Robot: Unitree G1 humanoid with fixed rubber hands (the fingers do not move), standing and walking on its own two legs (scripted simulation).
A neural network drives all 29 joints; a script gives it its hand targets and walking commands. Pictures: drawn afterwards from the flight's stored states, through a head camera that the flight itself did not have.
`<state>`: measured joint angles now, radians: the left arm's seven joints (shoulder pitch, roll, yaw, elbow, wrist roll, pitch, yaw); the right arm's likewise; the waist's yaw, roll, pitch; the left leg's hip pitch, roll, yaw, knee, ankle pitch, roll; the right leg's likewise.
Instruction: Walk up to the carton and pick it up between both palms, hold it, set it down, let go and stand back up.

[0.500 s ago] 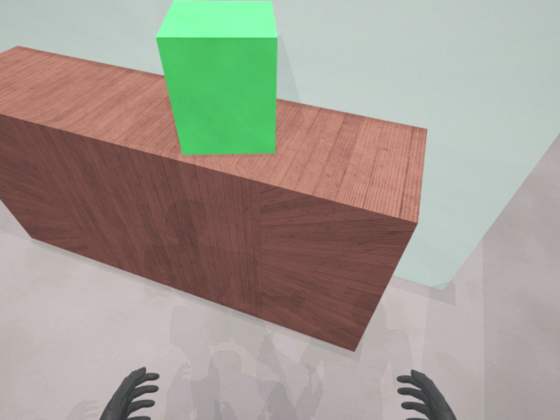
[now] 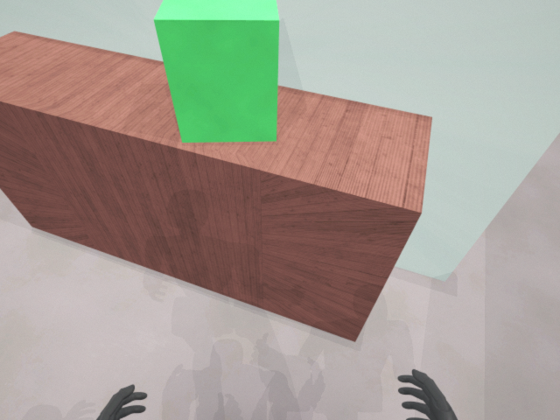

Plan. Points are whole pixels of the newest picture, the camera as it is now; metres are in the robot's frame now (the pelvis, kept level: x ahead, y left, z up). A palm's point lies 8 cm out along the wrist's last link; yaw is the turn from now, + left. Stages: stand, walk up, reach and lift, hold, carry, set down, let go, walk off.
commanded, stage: stand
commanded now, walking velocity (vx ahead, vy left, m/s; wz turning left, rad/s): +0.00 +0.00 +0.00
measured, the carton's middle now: (226, 65) +0.86 +0.14 +0.10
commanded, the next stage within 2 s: walk up in 1.36 s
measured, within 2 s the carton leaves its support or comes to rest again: neither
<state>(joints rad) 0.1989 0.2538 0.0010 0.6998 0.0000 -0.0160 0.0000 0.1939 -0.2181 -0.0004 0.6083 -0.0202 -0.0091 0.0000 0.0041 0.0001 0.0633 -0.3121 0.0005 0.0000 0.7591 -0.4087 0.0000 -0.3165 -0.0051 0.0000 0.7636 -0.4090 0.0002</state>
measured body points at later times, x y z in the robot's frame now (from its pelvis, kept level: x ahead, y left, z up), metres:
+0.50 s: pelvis +0.00 +0.00 +0.00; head +0.01 +0.00 +0.45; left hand +0.13 +0.26 -0.11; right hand +0.16 -0.24 -0.10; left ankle +0.00 +0.12 -0.71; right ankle +0.00 -0.12 -0.71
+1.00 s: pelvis +0.00 +0.00 +0.00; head +0.01 +0.00 +0.45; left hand +0.12 +0.26 -0.11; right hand +0.15 -0.24 -0.10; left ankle +0.00 +0.12 -0.71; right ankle +0.00 -0.12 -0.71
